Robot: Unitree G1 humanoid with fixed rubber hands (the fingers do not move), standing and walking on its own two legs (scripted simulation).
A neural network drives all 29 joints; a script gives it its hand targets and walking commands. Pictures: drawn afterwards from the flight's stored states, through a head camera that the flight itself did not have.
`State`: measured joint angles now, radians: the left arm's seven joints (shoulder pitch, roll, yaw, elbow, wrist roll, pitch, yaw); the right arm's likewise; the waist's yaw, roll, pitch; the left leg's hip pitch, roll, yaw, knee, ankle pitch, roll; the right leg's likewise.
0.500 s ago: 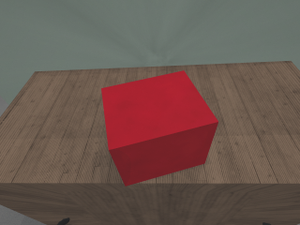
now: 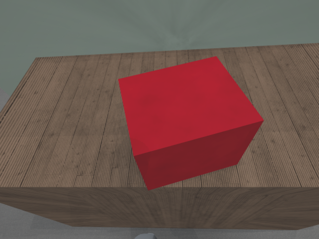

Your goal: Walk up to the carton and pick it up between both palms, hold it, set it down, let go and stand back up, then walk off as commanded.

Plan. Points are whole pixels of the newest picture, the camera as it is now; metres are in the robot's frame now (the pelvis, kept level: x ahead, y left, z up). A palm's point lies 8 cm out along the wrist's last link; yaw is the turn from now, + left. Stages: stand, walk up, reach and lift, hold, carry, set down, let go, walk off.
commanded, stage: walk up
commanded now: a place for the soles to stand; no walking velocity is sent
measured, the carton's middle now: (181, 124) +0.37 -0.02 +0.07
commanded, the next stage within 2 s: none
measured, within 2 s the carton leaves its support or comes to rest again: neither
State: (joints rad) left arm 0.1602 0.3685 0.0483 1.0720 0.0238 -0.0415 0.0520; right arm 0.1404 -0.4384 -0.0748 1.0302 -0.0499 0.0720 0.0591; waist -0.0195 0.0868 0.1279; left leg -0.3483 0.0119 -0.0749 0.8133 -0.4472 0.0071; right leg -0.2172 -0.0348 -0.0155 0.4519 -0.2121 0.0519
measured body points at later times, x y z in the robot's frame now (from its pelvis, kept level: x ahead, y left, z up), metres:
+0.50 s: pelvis +0.03 +0.07 +0.00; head +0.07 +0.07 +0.45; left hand +0.11 +0.38 -0.13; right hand +0.15 -0.23 -0.12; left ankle +0.01 +0.16 -0.73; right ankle +0.01 -0.07 -0.73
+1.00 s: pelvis +0.02 +0.02 +0.01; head +0.02 +0.01 +0.46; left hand +0.15 +0.31 -0.11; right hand +0.08 -0.30 -0.12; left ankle +0.01 +0.16 -0.73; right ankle +0.01 -0.07 -0.73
